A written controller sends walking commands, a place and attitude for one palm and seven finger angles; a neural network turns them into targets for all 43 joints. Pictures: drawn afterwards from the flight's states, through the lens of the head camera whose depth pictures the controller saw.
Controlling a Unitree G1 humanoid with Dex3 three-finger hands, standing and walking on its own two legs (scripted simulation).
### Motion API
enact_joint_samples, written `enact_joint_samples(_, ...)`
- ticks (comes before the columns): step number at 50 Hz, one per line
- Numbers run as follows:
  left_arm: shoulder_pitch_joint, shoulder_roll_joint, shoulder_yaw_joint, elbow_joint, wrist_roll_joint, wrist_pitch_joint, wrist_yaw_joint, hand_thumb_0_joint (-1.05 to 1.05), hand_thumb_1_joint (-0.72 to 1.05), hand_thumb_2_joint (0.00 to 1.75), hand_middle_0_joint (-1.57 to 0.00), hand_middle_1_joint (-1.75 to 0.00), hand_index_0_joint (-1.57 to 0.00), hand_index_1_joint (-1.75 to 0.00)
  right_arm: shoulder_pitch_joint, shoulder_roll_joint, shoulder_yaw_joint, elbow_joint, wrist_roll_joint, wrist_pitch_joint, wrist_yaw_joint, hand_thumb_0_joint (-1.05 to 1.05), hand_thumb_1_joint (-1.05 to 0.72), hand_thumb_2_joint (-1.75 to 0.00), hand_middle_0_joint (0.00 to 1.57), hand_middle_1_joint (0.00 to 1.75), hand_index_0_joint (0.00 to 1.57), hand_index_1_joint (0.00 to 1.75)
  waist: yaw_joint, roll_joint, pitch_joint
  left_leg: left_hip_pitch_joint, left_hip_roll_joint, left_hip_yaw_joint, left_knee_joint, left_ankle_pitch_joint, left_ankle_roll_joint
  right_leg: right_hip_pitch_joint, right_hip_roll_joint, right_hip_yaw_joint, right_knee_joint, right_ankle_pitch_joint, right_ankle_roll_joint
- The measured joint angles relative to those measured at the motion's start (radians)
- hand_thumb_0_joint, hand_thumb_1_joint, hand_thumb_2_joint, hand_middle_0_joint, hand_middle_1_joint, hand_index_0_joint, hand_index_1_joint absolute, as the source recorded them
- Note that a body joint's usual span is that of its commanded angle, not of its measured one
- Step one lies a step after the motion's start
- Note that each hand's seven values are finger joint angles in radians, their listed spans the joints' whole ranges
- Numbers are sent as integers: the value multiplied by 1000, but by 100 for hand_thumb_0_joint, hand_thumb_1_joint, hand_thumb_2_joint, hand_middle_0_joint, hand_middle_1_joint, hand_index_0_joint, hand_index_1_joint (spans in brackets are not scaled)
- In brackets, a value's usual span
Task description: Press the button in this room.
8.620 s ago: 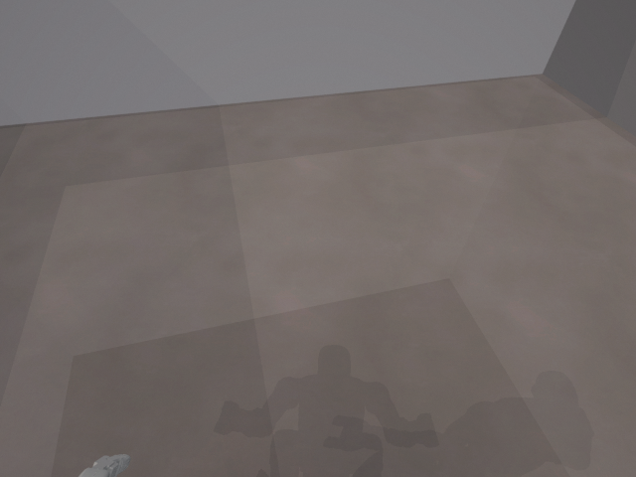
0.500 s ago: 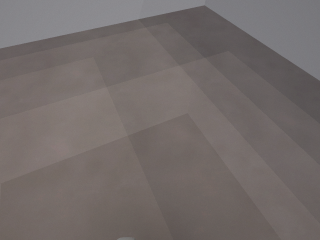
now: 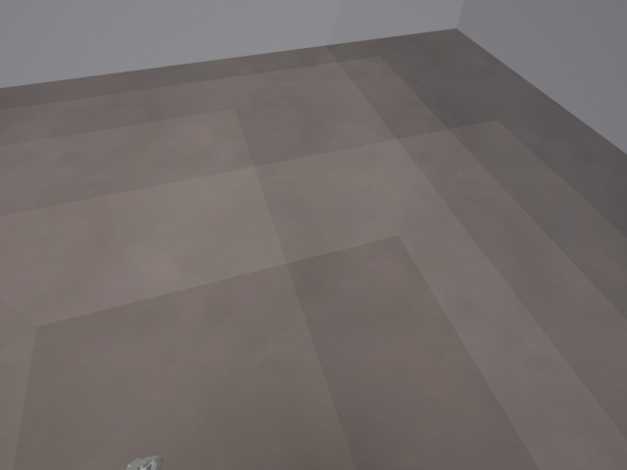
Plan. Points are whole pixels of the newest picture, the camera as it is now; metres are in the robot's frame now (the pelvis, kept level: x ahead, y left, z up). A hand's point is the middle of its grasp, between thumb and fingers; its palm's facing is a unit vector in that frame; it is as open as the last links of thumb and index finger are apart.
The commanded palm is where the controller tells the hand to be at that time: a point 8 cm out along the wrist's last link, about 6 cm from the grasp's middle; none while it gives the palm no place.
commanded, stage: turn or walk to find it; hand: left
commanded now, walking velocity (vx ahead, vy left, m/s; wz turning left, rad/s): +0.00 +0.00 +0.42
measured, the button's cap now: out of the picture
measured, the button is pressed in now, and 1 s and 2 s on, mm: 0 0 0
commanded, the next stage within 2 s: none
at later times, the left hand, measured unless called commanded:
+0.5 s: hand out of the picture -0.05 +0.16 -0.16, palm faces +0.27 -0.93 -0.26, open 7.4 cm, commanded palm none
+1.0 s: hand out of the picture -0.09 +0.20 -0.16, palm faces +0.44 -0.86 -0.26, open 7.4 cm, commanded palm none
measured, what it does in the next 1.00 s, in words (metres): steps on the spot, turning left: right foot, then left foot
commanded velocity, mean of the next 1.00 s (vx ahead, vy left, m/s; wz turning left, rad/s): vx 0.00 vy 0.00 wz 0.42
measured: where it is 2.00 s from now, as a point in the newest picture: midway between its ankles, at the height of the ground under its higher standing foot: outside the picture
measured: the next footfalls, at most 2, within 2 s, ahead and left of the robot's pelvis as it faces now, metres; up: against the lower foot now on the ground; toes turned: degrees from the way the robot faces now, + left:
right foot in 0.10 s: +0.03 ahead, -0.13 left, +0.00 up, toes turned +0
left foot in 0.62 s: -0.08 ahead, +0.10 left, +0.00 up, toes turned +22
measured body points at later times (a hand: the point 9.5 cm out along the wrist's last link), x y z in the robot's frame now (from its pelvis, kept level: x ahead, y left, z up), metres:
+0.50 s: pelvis -0.05 -0.05 +0.00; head -0.02 -0.06 +0.45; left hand -0.06 +0.20 -0.14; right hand +0.05 -0.29 -0.16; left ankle -0.12 +0.11 -0.68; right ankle -0.01 -0.13 -0.74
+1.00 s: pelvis -0.08 -0.02 +0.00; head -0.06 -0.02 +0.45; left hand -0.12 +0.25 -0.14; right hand +0.07 -0.22 -0.15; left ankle -0.12 +0.08 -0.74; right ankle -0.03 -0.15 -0.70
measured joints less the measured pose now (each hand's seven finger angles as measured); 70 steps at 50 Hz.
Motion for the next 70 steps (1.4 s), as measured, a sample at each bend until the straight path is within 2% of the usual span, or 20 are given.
enact_joint_samples(4,-21,-21,-10,-24,-5,-17,-1,1,90,89,-20,-30,-19,-29,25,-20,-13,8,0,12,2,1,-91,-89,20,30,21,30,-17,22,1,-47,-9,-30,44,-2,-25,88,25,-10,-218,76,-16)
enact_joint_samples(6,-23,-39,-16,-28,-1,-34,1,0,90,89,-20,-30,-20,-29,34,-36,-23,15,7,19,4,1,-91,-89,20,30,20,30,-19,50,5,-82,-3,-51,108,-33,-37,124,41,-34,-303,170,-65)
enact_joint_samples(9,1,-59,-27,-37,5,-43,2,0,90,89,-20,-30,-20,-30,47,-51,-38,26,6,41,7,1,-91,-89,20,30,20,30,-20,59,-1,-176,-14,-42,385,-213,-53,136,26,-72,-302,150,-121)
enact_joint_samples(12,31,-69,-29,-31,4,-37,4,0,90,89,-20,-30,-20,-30,50,-65,-49,32,0,53,16,1,-91,-90,20,30,20,30,-16,52,-8,-243,8,-19,623,-188,-68,160,10,-94,-348,168,-128)
enact_joint_samples(15,50,-73,-31,-18,4,-39,3,1,90,89,-20,-30,-20,-30,54,-73,-53,31,0,52,20,1,-91,-90,20,29,20,30,-19,49,-5,-263,44,-16,722,-131,-89,175,0,-128,-380,188,-131)
enact_joint_samples(22,93,-62,-24,1,13,-47,5,0,91,89,-21,-30,-20,-30,32,-74,-47,45,1,64,21,1,-91,-90,19,29,20,30,14,26,6,-192,95,2,616,-168,-113,161,-28,-190,-384,198,-132)
enact_joint_samples(28,121,-25,-12,26,22,-41,0,0,90,89,-21,-30,-20,-30,-34,-58,-27,27,14,47,17,1,-92,-90,19,29,20,30,52,-9,23,-79,91,67,340,-247,-99,124,-66,-231,-337,191,-112)
enact_joint_samples(31,137,-1,-3,41,15,-31,-1,1,90,89,-20,-30,-20,-30,-60,-54,-17,0,18,22,17,1,-91,-90,19,29,20,30,56,-18,17,4,82,96,131,-128,-82,92,-87,-256,-268,166,-88)
enact_joint_samples(33,138,23,5,52,9,-10,0,1,90,89,-20,-30,-20,-30,-77,-35,-14,-8,13,7,16,1,-91,-90,19,29,20,30,59,-51,18,0,58,100,131,-113,-43,42,-97,-200,-151,58,-57)
enact_joint_samples(35,139,36,10,62,10,14,1,1,90,89,-20,-30,-20,-29,-81,-21,-3,-16,7,2,15,1,-91,-90,20,29,20,30,64,-59,10,5,52,96,131,-125,-16,-11,-70,-131,-7,-30,-43)
enact_joint_samples(39,121,38,13,67,11,19,-8,1,91,89,-20,-30,-19,-29,-76,-7,12,-18,6,-2,1,1,-91,-89,20,30,20,30,60,-46,-4,33,43,71,52,-78,-5,-75,-39,-56,178,23,-22)
enact_joint_samples(46,67,23,5,34,5,3,-7,1,90,89,-20,-30,-19,-29,-49,2,15,-17,8,-9,-1,1,-91,-89,20,30,21,30,42,-25,-1,37,14,29,-16,-18,0,-68,-25,-6,164,45,5)
enact_joint_samples(52,13,-4,-5,-3,-3,-6,-3,1,90,89,-20,-30,-19,-29,-13,-9,-1,-7,0,7,3,1,-91,-89,20,30,21,30,4,8,6,-12,6,-17,21,-12,-23,27,7,-7,-78,9,-6)
enact_joint_samples(54,5,-13,-9,-16,-5,-18,-4,1,90,89,-20,-30,-19,-29,0,-18,-8,-1,1,14,4,1,-91,-89,20,30,21,30,-2,18,4,-40,1,-31,52,-19,-38,81,19,-15,-209,77,-13)
enact_joint_samples(55,2,-19,-12,-21,-4,-27,-3,1,90,89,-20,-30,-20,-29,7,-24,-12,2,4,17,5,1,-91,-89,20,30,21,30,-3,27,4,-57,0,-39,79,-28,-47,109,25,-24,-278,126,-34)
enact_joint_samples(58,5,-48,-26,-30,5,-45,-2,0,90,89,-20,-30,-20,-29,21,-47,-30,15,9,34,5,1,-91,-89,20,30,20,30,-13,61,11,-142,-4,-49,304,-198,-54,120,27,-69,-281,140,-113)
enact_joint_samples(60,21,-60,-27,-35,5,-44,1,0,90,89,-20,-30,-20,-30,29,-56,-40,24,5,48,10,1,-91,-89,20,30,20,30,-9,56,4,-204,-6,-32,500,-228,-58,136,12,-87,-305,144,-127)
enact_joint_samples(63,40,-70,-30,-26,5,-40,2,0,90,89,-20,-30,-20,-30,36,-70,-48,30,1,52,18,1,-91,-90,20,29,20,30,-12,54,3,-252,24,-16,679,-168,-75,161,1,-113,-353,170,-129)
enact_joint_samples(66,56,-75,-32,-16,5,-44,2,1,90,89,-20,-30,-20,-30,44,-76,-51,35,1,53,21,1,-91,-90,20,29,20,30,-13,48,4,-257,56,-15,730,-123,-95,173,-7,-146,-380,184,-133)
enact_joint_samples(70,75,-70,-26,-7,9,-49,6,0,91,89,-21,-30,-20,-30,40,-75,-48,47,1,60,21,1,-91,-90,20,29,20,30,2,35,6,-222,88,-7,679,-138,-111,170,-20,-183,-385,188,-136)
